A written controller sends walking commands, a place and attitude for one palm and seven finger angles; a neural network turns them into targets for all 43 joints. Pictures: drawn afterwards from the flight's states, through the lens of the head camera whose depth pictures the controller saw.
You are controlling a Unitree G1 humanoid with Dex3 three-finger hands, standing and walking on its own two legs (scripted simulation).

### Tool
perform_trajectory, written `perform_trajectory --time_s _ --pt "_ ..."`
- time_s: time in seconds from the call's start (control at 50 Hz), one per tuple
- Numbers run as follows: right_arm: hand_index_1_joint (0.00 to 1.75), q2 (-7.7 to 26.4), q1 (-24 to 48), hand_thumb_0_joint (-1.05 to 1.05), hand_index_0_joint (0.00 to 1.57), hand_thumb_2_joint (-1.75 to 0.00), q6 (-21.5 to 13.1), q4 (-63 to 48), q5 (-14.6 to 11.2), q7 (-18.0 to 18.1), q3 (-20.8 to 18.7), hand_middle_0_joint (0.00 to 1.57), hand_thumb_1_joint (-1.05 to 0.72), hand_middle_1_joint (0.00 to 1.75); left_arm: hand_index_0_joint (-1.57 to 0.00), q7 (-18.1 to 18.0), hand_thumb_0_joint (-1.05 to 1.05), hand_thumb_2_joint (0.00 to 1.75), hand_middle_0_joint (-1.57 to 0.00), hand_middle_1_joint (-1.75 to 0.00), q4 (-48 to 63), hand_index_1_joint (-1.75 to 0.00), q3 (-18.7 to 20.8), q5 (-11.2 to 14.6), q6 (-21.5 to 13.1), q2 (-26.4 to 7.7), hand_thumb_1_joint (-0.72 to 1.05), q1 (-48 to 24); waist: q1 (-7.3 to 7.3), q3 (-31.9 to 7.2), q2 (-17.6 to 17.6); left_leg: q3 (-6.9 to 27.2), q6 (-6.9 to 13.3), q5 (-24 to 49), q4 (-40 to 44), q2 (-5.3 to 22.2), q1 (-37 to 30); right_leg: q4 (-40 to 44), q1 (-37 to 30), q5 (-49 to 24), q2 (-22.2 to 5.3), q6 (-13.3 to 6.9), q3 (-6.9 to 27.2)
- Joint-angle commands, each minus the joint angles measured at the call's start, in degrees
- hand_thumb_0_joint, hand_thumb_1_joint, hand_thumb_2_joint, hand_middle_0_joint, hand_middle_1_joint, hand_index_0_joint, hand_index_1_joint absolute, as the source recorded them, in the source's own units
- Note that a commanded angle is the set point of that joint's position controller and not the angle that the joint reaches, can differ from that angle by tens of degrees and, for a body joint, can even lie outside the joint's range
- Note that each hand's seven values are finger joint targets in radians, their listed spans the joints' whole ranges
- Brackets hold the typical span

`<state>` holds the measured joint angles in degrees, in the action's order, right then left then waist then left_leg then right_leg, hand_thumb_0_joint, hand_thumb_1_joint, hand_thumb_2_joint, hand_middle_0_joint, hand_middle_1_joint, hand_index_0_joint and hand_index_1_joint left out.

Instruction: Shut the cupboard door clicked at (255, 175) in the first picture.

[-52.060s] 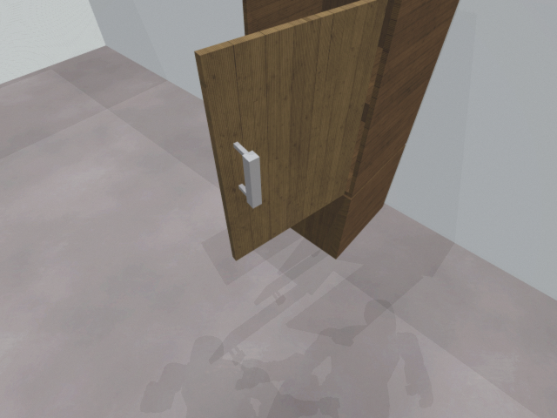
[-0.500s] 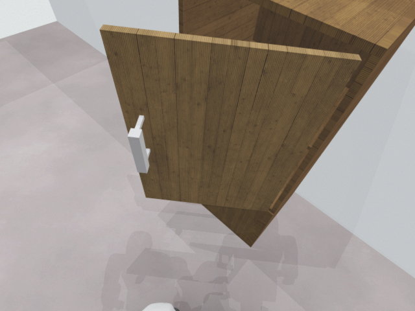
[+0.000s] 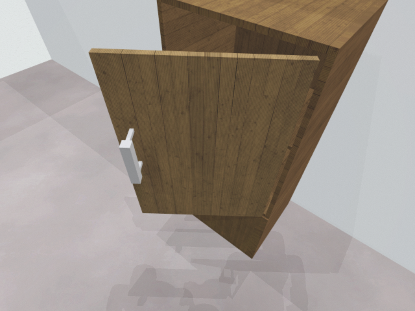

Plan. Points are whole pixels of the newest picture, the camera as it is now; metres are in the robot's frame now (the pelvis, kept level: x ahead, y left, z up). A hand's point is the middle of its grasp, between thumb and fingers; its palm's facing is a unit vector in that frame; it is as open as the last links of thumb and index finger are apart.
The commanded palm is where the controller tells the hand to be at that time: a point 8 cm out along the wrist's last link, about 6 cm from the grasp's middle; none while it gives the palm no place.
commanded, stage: come to a stop and stand still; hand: left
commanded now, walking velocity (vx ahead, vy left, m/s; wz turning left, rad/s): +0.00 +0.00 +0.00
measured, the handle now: (133, 156) +0.47 +0.20 +0.00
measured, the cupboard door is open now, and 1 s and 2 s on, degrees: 37 37 37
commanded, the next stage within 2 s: look again from close up in 0.04 s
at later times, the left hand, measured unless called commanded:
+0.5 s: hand out of the picture +0.03 +0.19 -0.17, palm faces -0.02 -0.98 -0.17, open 7.4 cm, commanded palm none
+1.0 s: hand (106, 247) +0.24 +0.21 +0.00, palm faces +0.19 -0.98 -0.04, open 7.1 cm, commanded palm +0.15 +0.26 -0.05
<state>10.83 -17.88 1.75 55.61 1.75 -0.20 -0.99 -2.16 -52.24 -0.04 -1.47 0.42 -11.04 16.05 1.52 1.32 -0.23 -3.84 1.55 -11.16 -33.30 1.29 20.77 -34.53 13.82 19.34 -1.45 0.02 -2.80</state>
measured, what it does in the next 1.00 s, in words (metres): stands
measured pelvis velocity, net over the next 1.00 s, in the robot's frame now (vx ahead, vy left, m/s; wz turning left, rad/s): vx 0.02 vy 0.01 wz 0.06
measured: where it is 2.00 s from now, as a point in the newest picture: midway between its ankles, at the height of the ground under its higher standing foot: outside the picture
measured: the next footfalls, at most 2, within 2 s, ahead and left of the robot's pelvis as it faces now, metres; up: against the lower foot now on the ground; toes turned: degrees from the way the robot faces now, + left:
none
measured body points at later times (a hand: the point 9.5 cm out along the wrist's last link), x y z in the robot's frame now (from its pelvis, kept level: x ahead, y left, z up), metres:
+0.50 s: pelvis +0.03 +0.02 +0.01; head +0.05 +0.04 +0.46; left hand +0.04 +0.24 -0.16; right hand +0.07 -0.22 -0.13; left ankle +0.07 +0.10 -0.73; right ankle -0.01 -0.12 -0.73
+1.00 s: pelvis +0.02 +0.01 -0.03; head +0.03 +0.01 +0.42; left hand +0.22 +0.26 +0.01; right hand +0.16 -0.23 -0.11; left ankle +0.08 +0.11 -0.73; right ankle +0.04 -0.09 -0.73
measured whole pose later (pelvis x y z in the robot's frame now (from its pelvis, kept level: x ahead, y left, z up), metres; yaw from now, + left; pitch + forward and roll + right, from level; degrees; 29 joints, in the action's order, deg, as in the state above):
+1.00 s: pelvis +0.02 +0.01 -0.03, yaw +4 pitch +5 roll +0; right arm 13.1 -16.2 -17.1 41.6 -0.7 0.3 -0.7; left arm 3.9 -8.7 6.8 11.5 -20.2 -10.5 20.0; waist 2.7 -4.7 0.5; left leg -2.3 2.0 -17.8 -45.9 -2.4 33.0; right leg -48.0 29.7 23.3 -1.6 -1.5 -3.5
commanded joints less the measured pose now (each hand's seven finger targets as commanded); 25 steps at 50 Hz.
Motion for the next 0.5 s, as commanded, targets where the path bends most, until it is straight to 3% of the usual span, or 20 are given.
perform_trajectory --time_s 0.0,0.08,0.18,0.48 --pt "0.3 5.55 0.41 0.0 0.2 -0.9 -2.47 -3.24 -0.43 0.33 -0.43 0.2 -0.9 0.3 -0.2 -0.09 0.0 0.9 -0.2 -0.3 2.22 -0.3 1.43 0.65 -0.99 -7.4 0.9 1.28 -1.22 1.5 -0.07 6.87 0.63 -9.16 9.48 3.35 -1.1 11.12 4.51 8.8 -3.81 -3.48 6.81" --pt "0.3 5.89 0.25 0.0 0.2 -0.9 -2.79 -1.31 -0.69 0.52 -0.26 0.2 -0.9 0.3 -0.2 0.01 0.0 0.9 -0.2 -0.3 0.25 -0.3 1.15 0.8 -1.0 -6.98 0.9 1.93 -1.73 1.42 -0.35 7.66 0.76 -9.46 11.39 4.17 -0.82 11.33 1.89 5.55 -3.5 -2.9 5.88" --pt "0.3 5.81 -0.02 0.0 0.2 -0.9 -3.31 1.06 -0.97 0.77 -0.2 0.2 -0.9 0.3 -0.2 0.03 0.0 0.9 -0.2 -0.3 -2.22 -0.3 0.83 0.83 -1.27 -6.43 0.9 2.53 -1.87 -0.66 -1.48 7.68 1.02 -3.98 11.9 5.01 -3.98 11.23 -0.43 -0.84 -3.53 -2.3 5.16" --pt "0.3 6.87 4.16 0.0 0.2 -0.9 -3.68 3.72 -1.36 1.1 -0.36 0.2 -0.9 0.3 -0.2 0.02 0.0 0.9 -0.2 -0.3 -6.84 -0.3 0.28 0.39 -1.58 -6.23 0.9 3.11 -1.55 -0.35 -0.03 6.42 1.2 3.35 12.22 5.27 -10.15 13.19 -0.35 -6.94 -4.47 -0.99 5.12"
